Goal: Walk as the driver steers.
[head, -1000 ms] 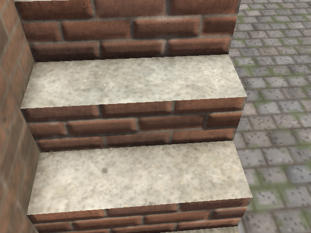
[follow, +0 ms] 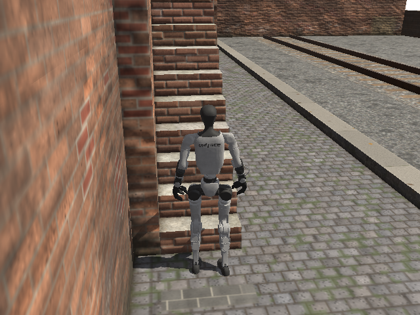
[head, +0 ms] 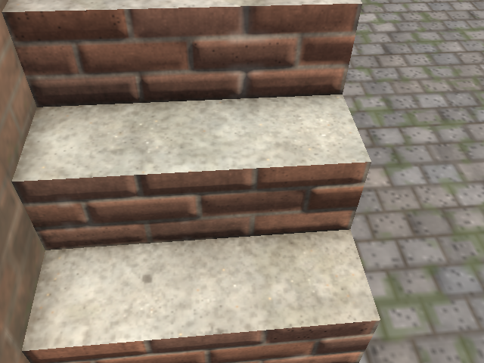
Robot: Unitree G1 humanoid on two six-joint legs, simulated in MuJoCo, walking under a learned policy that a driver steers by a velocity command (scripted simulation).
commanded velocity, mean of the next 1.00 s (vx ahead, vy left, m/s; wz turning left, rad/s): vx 0.50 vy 0.00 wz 0.00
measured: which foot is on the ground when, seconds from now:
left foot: down 0.00-1.00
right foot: down 0.00-1.00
